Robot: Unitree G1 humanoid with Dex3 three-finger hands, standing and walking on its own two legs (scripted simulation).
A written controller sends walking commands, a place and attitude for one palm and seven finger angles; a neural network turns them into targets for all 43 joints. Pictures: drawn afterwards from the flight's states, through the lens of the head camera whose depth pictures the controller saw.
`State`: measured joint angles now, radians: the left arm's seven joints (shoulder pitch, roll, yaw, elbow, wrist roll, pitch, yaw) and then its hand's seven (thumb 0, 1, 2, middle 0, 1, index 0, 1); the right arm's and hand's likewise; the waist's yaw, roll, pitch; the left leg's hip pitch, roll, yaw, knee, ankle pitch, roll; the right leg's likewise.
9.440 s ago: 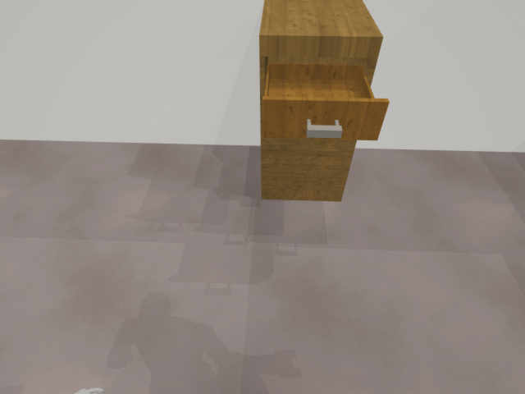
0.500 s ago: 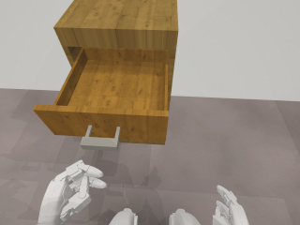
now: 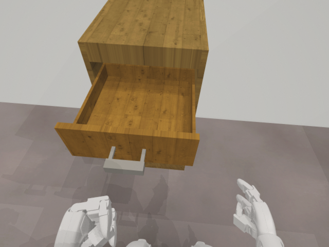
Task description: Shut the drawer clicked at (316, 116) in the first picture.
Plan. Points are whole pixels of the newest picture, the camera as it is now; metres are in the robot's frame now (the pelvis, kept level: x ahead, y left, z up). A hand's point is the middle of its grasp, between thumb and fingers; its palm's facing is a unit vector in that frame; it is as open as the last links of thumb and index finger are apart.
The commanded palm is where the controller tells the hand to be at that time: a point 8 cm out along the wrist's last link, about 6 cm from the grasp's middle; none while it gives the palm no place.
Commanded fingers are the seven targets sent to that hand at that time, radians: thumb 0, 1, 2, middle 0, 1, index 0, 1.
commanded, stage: raise the hand and make a fist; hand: left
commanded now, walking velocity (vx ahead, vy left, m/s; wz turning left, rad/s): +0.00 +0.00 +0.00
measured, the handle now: (126, 159) +0.34 +0.13 -0.01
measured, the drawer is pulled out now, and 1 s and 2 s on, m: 0.30 0.30 0.30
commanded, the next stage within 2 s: bring the fist close to the handle in 0.60 s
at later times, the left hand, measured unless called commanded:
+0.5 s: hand (109, 233) +0.15 +0.11 +0.09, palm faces -0.02 -1.00 +0.01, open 3.3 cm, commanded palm +0.11 +0.16 +0.09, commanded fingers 0.00 0.90 0.90 -1.40 -1.60 -1.40 -1.60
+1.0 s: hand (124, 222) +0.17 +0.10 +0.06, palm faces -0.03 -1.00 -0.01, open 3.3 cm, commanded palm +0.14 +0.15 +0.06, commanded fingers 0.00 0.90 0.90 -1.40 -1.60 -1.40 -1.60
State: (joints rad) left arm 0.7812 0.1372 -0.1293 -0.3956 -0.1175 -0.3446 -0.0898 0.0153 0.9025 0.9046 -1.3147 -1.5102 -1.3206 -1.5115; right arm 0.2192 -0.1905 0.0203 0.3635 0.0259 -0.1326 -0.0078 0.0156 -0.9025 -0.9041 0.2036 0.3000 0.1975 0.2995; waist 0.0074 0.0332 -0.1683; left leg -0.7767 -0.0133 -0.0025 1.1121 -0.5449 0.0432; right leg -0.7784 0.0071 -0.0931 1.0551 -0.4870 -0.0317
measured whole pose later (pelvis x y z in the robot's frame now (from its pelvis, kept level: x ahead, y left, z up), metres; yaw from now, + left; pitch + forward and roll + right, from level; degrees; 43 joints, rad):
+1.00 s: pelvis +0.00 -0.02 -0.01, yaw +0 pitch +14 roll -1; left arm 0.71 0.14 -0.13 -0.32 -0.09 -0.36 -0.04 0.02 0.90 0.90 -1.40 -1.60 -1.40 -1.60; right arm 0.26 -0.22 0.02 0.38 0.02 -0.11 -0.01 0.02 -0.90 -0.90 0.21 0.30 0.20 0.30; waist -0.01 0.03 -0.17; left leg -0.84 0.00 -0.01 1.16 -0.57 0.02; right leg -0.85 0.02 -0.10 1.11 -0.51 -0.05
